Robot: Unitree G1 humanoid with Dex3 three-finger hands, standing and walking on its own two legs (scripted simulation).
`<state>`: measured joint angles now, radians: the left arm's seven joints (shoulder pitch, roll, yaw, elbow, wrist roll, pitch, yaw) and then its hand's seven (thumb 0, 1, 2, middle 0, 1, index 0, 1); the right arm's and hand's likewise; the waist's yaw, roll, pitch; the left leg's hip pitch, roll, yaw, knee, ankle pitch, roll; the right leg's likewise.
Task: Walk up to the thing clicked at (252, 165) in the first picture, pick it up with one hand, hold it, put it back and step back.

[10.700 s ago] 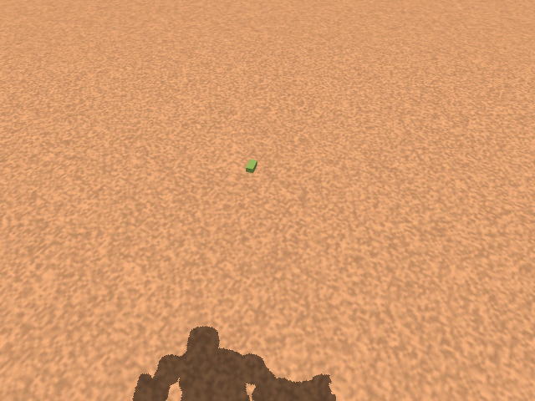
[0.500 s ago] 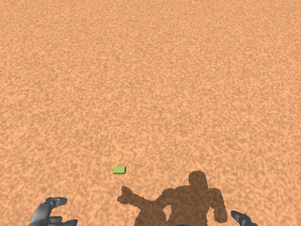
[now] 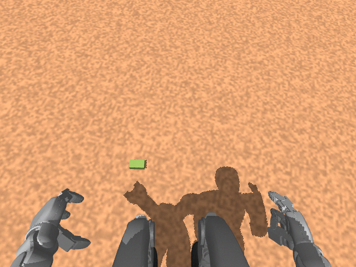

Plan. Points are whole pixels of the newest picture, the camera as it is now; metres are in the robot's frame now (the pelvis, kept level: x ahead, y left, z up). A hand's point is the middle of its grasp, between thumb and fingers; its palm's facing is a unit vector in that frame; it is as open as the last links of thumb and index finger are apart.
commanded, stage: rise first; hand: left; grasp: from above
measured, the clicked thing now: (137, 164) +0.52 +0.16 -0.60
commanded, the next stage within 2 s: none
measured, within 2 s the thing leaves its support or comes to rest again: neither
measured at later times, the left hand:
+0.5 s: hand (99, 190) +0.34 +0.25 -0.34, palm faces -0.50 -0.21 -0.84, open 11.8 cm
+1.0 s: hand (109, 178) +0.41 +0.25 -0.43, palm faces -0.50 +0.02 -0.86, open 11.5 cm
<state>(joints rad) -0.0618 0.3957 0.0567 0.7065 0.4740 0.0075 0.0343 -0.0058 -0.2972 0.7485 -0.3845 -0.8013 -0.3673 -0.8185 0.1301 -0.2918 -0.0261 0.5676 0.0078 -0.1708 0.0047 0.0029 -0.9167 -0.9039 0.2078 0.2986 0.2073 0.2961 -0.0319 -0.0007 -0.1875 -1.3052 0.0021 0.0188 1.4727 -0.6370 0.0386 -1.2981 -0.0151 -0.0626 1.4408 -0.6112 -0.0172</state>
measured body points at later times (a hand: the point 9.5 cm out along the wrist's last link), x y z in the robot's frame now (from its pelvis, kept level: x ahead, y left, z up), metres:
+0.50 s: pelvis -0.07 -0.01 -0.19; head +0.15 +0.01 +0.20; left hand +0.36 +0.26 -0.29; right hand +0.03 -0.29 -0.32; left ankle +0.02 +0.10 -0.58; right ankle +0.03 -0.11 -0.58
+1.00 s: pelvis -0.06 +0.00 -0.25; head +0.19 +0.05 +0.12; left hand +0.43 +0.25 -0.38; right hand -0.02 -0.28 -0.36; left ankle +0.02 +0.10 -0.58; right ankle +0.03 -0.11 -0.58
